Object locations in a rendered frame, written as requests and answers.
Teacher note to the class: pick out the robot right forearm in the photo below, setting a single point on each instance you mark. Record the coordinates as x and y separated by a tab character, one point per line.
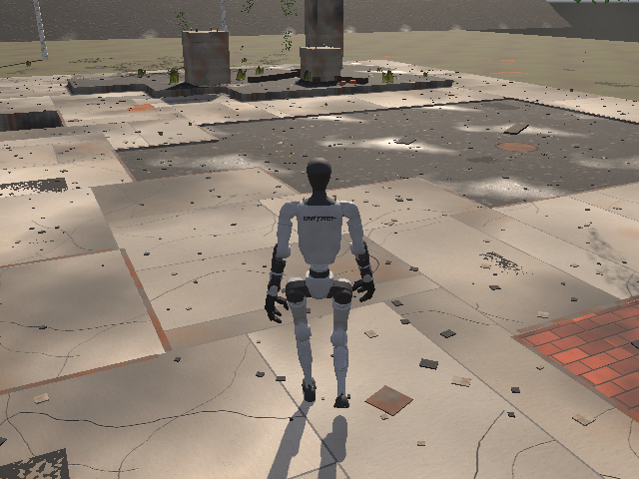
364	265

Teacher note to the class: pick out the robot left hand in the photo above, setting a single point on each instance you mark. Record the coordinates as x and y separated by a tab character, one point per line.
271	309

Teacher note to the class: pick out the left robot shin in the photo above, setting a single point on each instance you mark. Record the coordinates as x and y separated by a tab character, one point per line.
305	358

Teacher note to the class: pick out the robot right hand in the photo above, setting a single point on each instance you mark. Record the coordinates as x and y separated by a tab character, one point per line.
369	286

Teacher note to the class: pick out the humanoid robot torso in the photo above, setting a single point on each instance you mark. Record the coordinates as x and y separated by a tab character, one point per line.
319	230

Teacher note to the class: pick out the robot left forearm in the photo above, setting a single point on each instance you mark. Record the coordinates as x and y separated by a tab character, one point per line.
276	274

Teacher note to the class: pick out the robot right upper arm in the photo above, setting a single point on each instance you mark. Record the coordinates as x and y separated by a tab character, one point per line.
350	211

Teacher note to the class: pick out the robot left upper arm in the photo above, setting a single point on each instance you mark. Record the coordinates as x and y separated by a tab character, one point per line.
287	212

